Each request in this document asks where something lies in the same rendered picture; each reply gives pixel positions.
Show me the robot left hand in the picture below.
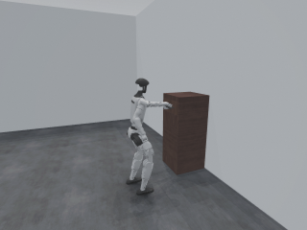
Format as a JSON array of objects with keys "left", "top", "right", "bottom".
[{"left": 162, "top": 102, "right": 172, "bottom": 109}]

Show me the robot left forearm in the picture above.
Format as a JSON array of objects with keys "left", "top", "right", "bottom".
[{"left": 149, "top": 101, "right": 163, "bottom": 107}]

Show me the robot right shin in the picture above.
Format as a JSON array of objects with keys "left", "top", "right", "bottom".
[{"left": 140, "top": 161, "right": 154, "bottom": 191}]

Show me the robot right forearm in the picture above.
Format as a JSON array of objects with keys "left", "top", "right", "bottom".
[{"left": 134, "top": 117, "right": 148, "bottom": 143}]

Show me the right robot upper arm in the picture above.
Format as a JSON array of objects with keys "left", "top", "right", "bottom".
[{"left": 132, "top": 98, "right": 147, "bottom": 123}]

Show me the robot right hand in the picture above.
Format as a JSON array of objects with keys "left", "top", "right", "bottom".
[{"left": 143, "top": 141, "right": 154, "bottom": 158}]

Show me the cabinet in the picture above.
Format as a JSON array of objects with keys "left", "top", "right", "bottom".
[{"left": 162, "top": 91, "right": 210, "bottom": 175}]

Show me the humanoid robot torso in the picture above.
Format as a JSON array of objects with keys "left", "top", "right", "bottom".
[{"left": 128, "top": 96, "right": 147, "bottom": 140}]

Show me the drawer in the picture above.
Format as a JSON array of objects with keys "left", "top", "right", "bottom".
[{"left": 164, "top": 98, "right": 178, "bottom": 115}]

